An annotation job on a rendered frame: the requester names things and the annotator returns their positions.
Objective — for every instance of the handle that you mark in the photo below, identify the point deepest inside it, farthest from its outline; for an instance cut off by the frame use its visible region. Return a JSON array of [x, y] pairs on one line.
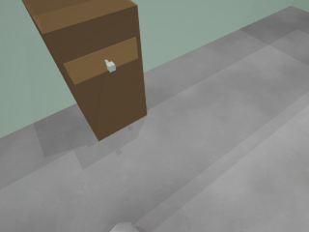
[[110, 66]]

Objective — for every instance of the cabinet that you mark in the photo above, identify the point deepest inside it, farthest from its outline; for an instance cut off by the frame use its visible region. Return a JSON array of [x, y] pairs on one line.
[[71, 29]]

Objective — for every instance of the drawer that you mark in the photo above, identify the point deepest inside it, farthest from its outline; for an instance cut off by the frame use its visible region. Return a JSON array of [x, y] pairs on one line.
[[93, 64]]

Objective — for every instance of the robot left thigh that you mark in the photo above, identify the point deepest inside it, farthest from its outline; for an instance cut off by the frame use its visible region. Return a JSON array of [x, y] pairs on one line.
[[124, 227]]

